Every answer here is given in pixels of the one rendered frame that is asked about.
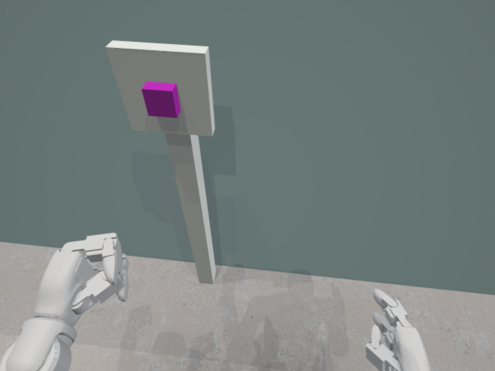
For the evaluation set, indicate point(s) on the left robot forearm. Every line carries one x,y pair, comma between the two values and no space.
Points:
43,345

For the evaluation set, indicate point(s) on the robot left hand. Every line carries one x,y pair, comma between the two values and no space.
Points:
60,293

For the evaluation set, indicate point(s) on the panel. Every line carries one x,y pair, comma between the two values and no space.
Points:
134,64

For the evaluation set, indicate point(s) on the button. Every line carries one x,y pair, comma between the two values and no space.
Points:
161,99

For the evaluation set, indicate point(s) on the robot right hand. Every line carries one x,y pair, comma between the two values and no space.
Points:
404,340

